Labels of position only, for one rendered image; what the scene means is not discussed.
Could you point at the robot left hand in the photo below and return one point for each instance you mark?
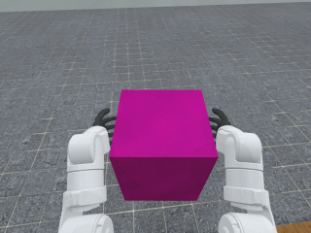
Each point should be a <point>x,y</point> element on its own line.
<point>100,121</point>

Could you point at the carton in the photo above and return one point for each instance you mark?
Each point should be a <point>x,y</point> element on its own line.
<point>163,148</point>

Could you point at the left robot upper arm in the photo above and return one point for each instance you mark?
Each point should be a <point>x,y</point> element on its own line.
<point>94,223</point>

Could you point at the right robot forearm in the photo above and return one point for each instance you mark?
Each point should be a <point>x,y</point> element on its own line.
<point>244,182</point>

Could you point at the left robot forearm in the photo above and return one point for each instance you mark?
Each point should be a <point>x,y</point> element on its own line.
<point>85,178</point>

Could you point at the robot right hand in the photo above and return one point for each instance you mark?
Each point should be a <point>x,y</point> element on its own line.
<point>221,121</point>

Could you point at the right robot upper arm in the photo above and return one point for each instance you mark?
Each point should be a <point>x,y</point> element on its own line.
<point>245,223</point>

